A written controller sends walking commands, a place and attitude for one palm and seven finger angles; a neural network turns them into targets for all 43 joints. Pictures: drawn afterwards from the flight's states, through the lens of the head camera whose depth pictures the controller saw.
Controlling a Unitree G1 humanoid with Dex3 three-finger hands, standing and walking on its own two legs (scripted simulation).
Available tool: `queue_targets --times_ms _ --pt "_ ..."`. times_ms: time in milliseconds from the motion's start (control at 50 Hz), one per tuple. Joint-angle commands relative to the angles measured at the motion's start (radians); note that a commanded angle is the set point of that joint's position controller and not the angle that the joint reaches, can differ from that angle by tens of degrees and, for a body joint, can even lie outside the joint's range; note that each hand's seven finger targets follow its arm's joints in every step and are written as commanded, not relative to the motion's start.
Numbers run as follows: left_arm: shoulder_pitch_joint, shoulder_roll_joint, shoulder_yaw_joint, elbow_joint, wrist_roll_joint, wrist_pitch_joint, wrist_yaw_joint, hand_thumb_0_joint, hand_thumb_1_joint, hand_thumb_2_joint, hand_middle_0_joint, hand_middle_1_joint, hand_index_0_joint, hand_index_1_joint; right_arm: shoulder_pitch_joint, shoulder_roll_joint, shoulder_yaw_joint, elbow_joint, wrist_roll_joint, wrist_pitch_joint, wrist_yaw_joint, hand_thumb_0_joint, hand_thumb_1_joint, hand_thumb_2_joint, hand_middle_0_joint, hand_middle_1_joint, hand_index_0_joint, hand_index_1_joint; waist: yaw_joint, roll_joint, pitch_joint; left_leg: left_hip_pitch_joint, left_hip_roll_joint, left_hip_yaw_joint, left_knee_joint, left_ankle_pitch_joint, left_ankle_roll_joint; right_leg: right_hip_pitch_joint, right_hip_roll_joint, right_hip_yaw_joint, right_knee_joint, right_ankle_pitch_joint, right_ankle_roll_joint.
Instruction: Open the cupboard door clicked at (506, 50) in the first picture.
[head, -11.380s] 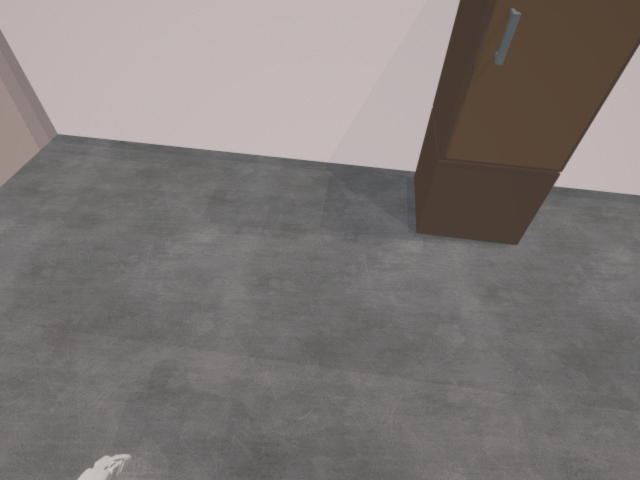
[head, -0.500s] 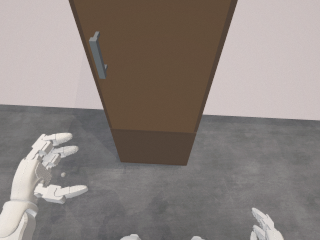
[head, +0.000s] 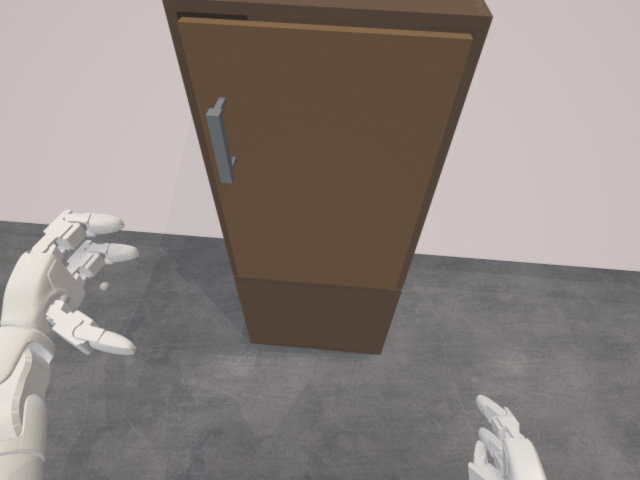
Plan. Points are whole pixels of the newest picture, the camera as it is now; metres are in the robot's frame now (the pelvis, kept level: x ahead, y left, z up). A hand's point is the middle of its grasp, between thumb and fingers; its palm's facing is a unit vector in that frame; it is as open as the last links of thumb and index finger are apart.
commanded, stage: raise the hand with hooked fingers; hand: left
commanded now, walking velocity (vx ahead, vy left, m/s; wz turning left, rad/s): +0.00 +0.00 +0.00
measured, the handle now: (224, 141) +0.58 +0.21 +0.10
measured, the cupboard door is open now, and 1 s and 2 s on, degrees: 0 0 0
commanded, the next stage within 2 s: move the hooked fingers beside the handle in 0.56 s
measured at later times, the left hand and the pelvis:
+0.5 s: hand (123, 276) +0.29 +0.25 +0.12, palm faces +0.04 -1.00 -0.03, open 14.0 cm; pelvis +0.00 -0.01 +0.01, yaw -1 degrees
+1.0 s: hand (146, 236) +0.35 +0.25 +0.12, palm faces +0.00 -1.00 -0.01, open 14.0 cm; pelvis -0.01 -0.02 +0.00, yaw -1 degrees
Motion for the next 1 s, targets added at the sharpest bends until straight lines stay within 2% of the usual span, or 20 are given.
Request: queue_targets --times_ms 0,40,60,100,180,240,360,460,500,540,620,640,720,760,800,840,880,900,960,980 --pt "-0.299 0.273 0.096 -0.111 -0.027 -0.037 -0.03 0.0 -0.5 0.3 -0.3 -1.2 -0.3 -1.2 -0.044 -0.157 -0.07 -0.124 0.012 -0.044 -0.019 0.0 -0.9 -0.9 0.2 0.3 0.2 0.3 -0.019 0.085 -0.19 0.108 -0.008 -0.053 -0.15 0.338 -0.022 0.104 0.042 0.021 -0.073 0.242 -0.04" --pt "-0.319 0.285 0.093 -0.072 -0.023 -0.006 -0.049 0.0 -0.5 0.3 -0.3 -1.2 -0.3 -1.2 -0.044 -0.161 -0.072 -0.124 0.017 -0.038 -0.021 0.0 -0.9 -0.9 0.2 0.3 0.2 0.3 -0.02 0.072 -0.19 0.106 -0.008 -0.052 -0.161 0.344 -0.019 0.11 0.037 0.02 -0.083 0.253 -0.037" --pt "-0.292 0.26 0.076 -0.054 -0.024 0.007 -0.06 0.0 -0.5 0.3 -0.3 -1.2 -0.3 -1.2 -0.041 -0.16 -0.076 -0.127 0.019 -0.037 -0.02 0.0 -0.9 -0.9 0.2 0.3 0.2 0.3 -0.021 0.056 -0.19 0.106 -0.009 -0.048 -0.16 0.355 -0.017 0.111 0.035 0.02 -0.086 0.265 -0.035" --pt "-0.256 0.253 0.074 -0.044 -0.031 0.023 -0.077 0.0 -0.5 0.3 -0.3 -1.2 -0.3 -1.2 -0.038 -0.164 -0.077 -0.139 0.015 -0.036 -0.013 0.0 -0.9 -0.9 0.2 0.3 0.2 0.3 -0.008 0.029 -0.201 0.103 -0.011 -0.046 -0.153 0.393 -0.015 0.134 0.036 0.02 -0.08 0.305 -0.037" --pt "-0.248 0.286 0.12 -0.093 -0.04 -0.008 -0.063 0.0 -0.5 0.3 -0.3 -1.2 -0.3 -1.2 -0.038 -0.164 -0.085 -0.149 0.011 -0.031 0.0 0.0 -0.9 -0.9 0.2 0.3 0.2 0.3 0.0 0.0 -0.229 0.097 -0.011 -0.037 -0.153 0.389 -0.013 0.14 0.035 0.027 -0.079 0.312 -0.033" --pt "-0.275 0.321 0.162 -0.146 -0.039 -0.052 -0.032 0.0 -0.5 0.3 -0.3 -1.2 -0.3 -1.2 -0.035 -0.156 -0.086 -0.153 0.006 -0.032 0.005 0.0 -0.9 -0.9 0.2 0.3 0.2 0.3 0.008 0.048 -0.253 0.112 -0.014 -0.028 -0.155 0.401 -0.014 0.162 0.036 0.036 -0.075 0.324 -0.035" --pt "-0.313 0.275 0.1 -0.136 -0.011 -0.066 -0.012 0.0 -0.5 0.3 -0.3 -1.2 -0.3 -1.2 -0.036 -0.152 -0.085 -0.138 0.011 -0.03 -0.005 0.0 -0.9 -0.9 0.2 0.3 0.2 0.3 -0.019 0.105 -0.188 0.109 -0.013 -0.02 -0.17 0.308 -0.009 0.119 0.035 0.046 -0.101 0.243 -0.034" --pt "-0.298 0.285 0.108 -0.12 -0.018 -0.051 -0.032 0.0 -0.5 0.3 -0.3 -1.2 -0.3 -1.2 -0.038 -0.156 -0.084 -0.141 0.013 -0.03 -0.014 0.0 -0.9 -0.9 0.2 0.3 0.2 0.3 -0.016 0.064 -0.209 0.103 -0.015 -0.02 -0.172 0.289 -0.005 0.143 0.033 0.051 -0.11 0.237 -0.03" --pt "-0.286 0.28 0.112 -0.089 -0.035 -0.046 -0.039 0.0 -0.5 0.3 -0.3 -1.2 -0.3 -1.2 -0.039 -0.157 -0.081 -0.141 0.013 -0.029 -0.016 0.0 -0.9 -0.9 0.2 0.3 0.2 0.3 -0.014 0.015 -0.181 0.084 -0.015 -0.02 -0.171 0.275 -0.005 0.147 0.035 0.054 -0.114 0.229 -0.029" --pt "-0.299 0.28 0.117 -0.068 -0.038 -0.044 -0.039 0.0 -0.5 0.3 -0.3 -1.2 -0.3 -1.2 -0.048 -0.156 -0.08 -0.139 0.015 -0.029 -0.016 0.0 -0.9 -0.9 0.2 0.3 0.2 0.3 -0.016 0.005 -0.164 0.068 -0.017 -0.018 -0.17 0.254 -0.004 0.134 0.032 0.06 -0.12 0.212 -0.026" --pt "-0.319 0.281 0.101 -0.081 -0.025 -0.047 -0.038 0.0 -0.5 0.3 -0.3 -1.2 -0.3 -1.2 -0.05 -0.154 -0.079 -0.143 0.015 -0.031 -0.014 0.0 -0.9 -0.9 0.2 0.3 0.2 0.3 -0.013 0.053 -0.181 0.075 -0.018 -0.016 -0.166 0.257 -0.006 0.135 0.029 0.064 -0.113 0.209 -0.029" --pt "-0.312 0.279 0.101 -0.07 -0.023 -0.044 -0.038 0.0 -0.5 0.3 -0.3 -1.2 -0.3 -1.2 -0.046 -0.153 -0.079 -0.144 0.014 -0.031 -0.014 0.0 -0.9 -0.9 0.2 0.3 0.2 0.3 -0.015 0.031 -0.186 0.072 -0.018 -0.017 -0.166 0.254 -0.005 0.136 0.029 0.061 -0.112 0.208 -0.026" --pt "-0.517 0.351 0.117 0.008 -0.004 -0.06 -0.032 0.0 -0.5 0.3 -0.3 -1.2 -0.3 -1.2 -0.037 -0.163 -0.074 -0.113 0.016 -0.02 -0.026 0.0 -0.9 -0.9 0.2 0.3 0.2 0.3 -0.056 0.015 -0.134 0.022 -0.015 -0.02 -0.152 0.181 -0.004 0.093 0.025 0.089 -0.129 0.116 -0.02" --pt "-0.588 0.333 0.085 0.055 0.004 -0.075 -0.037 0.0 -0.5 0.3 -0.3 -1.2 -0.3 -1.2 -0.025 -0.165 -0.076 -0.099 0.018 -0.02 -0.031 0.0 -0.9 -0.9 0.2 0.3 0.2 0.3 -0.07 0.029 -0.154 0.032 -0.016 -0.02 -0.146 0.163 -0.004 0.074 0.024 0.09 -0.128 0.092 -0.02" --pt "-0.649 0.341 0.073 0.048 0.009 -0.094 -0.043 0.0 -0.5 0.3 -0.3 -1.2 -0.3 -1.2 -0.017 -0.164 -0.075 -0.101 0.015 -0.023 -0.032 0.0 -0.9 -0.9 0.2 0.3 0.2 0.3 -0.062 0.084 -0.219 0.061 -0.019 -0.021 -0.135 0.197 -0.005 0.1 0.024 0.092 -0.108 0.134 -0.027" --pt "-0.629 0.378 0.1 0.099 0.02 -0.101 -0.051 0.0 -0.5 0.3 -0.3 -1.2 -0.3 -1.2 0.002 -0.167 -0.079 -0.092 0.013 -0.02 -0.03 0.0 -0.9 -0.9 0.2 0.3 0.2 0.3 -0.055 0.082 -0.282 0.07 -0.019 -0.021 -0.125 0.25 -0.003 0.131 0.024 0.088 -0.091 0.205 -0.028" --pt "-0.623 0.351 0.072 0.128 0.026 -0.101 -0.06 0.0 -0.5 0.3 -0.3 -1.2 -0.3 -1.2 0.01 -0.168 -0.081 -0.093 0.014 -0.015 -0.026 0.0 -0.9 -0.9 0.2 0.3 0.2 0.3 -0.054 0.083 -0.293 0.071 -0.019 -0.021 -0.123 0.292 -0.005 0.125 0.025 0.075 -0.074 0.263 -0.028" --pt "-0.604 0.349 0.078 0.181 0.018 -0.089 -0.065 0.0 -0.5 0.3 -0.3 -1.2 -0.3 -1.2 0.019 -0.171 -0.08 -0.094 0.012 -0.01 -0.022 0.0 -0.9 -0.9 0.2 0.3 0.2 0.3 -0.049 0.042 -0.285 0.052 -0.019 -0.024 -0.119 0.296 -0.004 0.129 0.03 0.074 -0.07 0.272 -0.03" --pt "-0.613 0.382 0.105 0.279 0.021 -0.069 -0.064 0.0 -0.5 0.3 -0.3 -1.2 -0.3 -1.2 0.033 -0.184 -0.085 -0.089 0.016 0.007 -0.017 0.0 -0.9 -0.9 0.2 0.3 0.2 0.3 -0.051 -0.003 -0.227 0.003 -0.014 -0.022 -0.126 0.276 -0.006 0.095 0.026 0.066 -0.072 0.259 -0.026" --pt "-0.606 0.378 0.103 0.286 0.023 -0.067 -0.062 0.0 -0.5 0.3 -0.3 -1.2 -0.3 -1.2 0.036 -0.184 -0.087 -0.095 0.016 0.012 -0.012 0.0 -0.9 -0.9 0.2 0.3 0.2 0.3 -0.043 0.013 -0.233 -0.002 -0.016 -0.018 -0.125 0.283 -0.006 0.098 0.025 0.068 -0.069 0.267 -0.026"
